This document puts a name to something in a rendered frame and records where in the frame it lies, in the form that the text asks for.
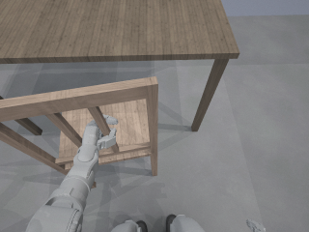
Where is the robot left upper arm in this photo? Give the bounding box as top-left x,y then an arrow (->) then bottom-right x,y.
28,205 -> 83,232

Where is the robot left forearm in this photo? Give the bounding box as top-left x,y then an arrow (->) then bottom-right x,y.
25,144 -> 99,232

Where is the robot left shin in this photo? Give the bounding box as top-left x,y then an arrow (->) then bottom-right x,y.
125,220 -> 138,225

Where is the chair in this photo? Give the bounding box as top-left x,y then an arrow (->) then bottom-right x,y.
0,76 -> 158,189

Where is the left robot hand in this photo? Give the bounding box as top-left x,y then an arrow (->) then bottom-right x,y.
81,114 -> 119,151

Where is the right robot hand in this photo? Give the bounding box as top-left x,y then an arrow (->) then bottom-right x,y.
246,219 -> 266,232

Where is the table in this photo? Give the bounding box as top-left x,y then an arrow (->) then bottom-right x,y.
0,0 -> 240,135

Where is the left robot thigh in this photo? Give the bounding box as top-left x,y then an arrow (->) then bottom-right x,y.
111,222 -> 142,232

